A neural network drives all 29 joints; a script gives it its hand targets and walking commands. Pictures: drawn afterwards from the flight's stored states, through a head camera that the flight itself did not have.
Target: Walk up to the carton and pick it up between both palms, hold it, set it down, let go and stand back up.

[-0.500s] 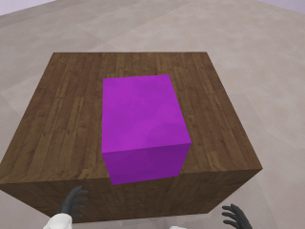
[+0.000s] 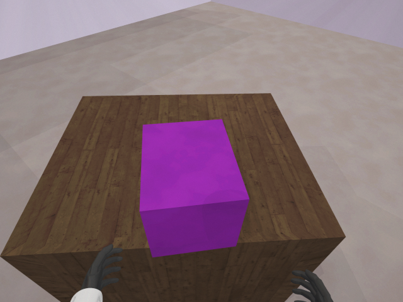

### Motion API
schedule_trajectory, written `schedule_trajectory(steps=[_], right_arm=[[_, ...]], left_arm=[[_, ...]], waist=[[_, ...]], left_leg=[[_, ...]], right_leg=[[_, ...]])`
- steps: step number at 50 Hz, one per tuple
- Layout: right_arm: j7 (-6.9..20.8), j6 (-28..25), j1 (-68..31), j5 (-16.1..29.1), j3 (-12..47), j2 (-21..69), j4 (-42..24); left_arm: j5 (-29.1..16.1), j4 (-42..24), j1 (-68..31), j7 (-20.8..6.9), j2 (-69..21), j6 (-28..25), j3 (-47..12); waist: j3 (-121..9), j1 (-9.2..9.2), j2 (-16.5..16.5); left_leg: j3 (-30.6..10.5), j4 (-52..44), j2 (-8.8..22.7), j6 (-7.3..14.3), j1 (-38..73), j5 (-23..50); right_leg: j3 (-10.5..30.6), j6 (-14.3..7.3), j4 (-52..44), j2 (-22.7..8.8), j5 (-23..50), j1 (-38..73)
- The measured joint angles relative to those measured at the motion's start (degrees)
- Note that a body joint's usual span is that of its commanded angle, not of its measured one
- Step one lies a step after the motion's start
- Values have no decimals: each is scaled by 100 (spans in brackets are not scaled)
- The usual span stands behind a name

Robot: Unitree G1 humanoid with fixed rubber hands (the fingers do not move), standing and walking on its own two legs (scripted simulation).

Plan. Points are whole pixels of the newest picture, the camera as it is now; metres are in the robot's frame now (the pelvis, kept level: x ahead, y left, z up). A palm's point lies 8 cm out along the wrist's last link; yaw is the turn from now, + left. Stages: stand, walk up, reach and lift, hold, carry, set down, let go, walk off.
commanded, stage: reach and lift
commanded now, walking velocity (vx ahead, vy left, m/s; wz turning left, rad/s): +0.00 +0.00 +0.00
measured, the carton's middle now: (188, 184) +0.40 +0.03 -0.01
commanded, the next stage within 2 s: none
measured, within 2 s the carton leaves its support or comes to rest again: neither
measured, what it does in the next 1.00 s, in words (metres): stands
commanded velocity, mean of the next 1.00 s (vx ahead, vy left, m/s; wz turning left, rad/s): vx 0.00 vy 0.00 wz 0.00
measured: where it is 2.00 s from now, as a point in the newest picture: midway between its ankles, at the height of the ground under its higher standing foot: outside the picture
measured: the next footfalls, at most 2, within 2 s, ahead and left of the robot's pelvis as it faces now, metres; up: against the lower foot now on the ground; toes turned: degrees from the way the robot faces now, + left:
none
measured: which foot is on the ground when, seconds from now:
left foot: down 0.00-1.00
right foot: down 0.00-1.00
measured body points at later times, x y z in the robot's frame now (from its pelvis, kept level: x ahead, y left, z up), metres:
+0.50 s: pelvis +0.02 +0.01 +0.01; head +0.00 +0.02 +0.46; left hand +0.21 +0.21 -0.03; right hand +0.20 -0.22 -0.04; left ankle -0.05 +0.14 -0.73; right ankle +0.07 -0.11 -0.73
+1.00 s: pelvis +0.01 +0.01 +0.01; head +0.00 +0.02 +0.46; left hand +0.25 +0.20 +0.00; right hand +0.27 -0.21 +0.00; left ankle -0.05 +0.14 -0.73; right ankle +0.07 -0.11 -0.73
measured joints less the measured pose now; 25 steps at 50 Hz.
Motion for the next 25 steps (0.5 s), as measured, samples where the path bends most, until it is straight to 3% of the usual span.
schedule_trajectory(steps=[12,25], right_arm=[[72,-547,11,413,182,61,106],[257,-1319,-247,967,298,-192,566]], left_arm=[[36,-155,314,157,-104,-865,-87],[-52,-11,497,282,-221,-1883,-307]], waist=[[26,123,-120],[-177,193,8]], left_leg=[[27,-492,-18,16,251,176],[22,-593,-20,93,333,136]], right_leg=[[31,20,-356,-6,93,199],[40,103,-595,-4,119,354]])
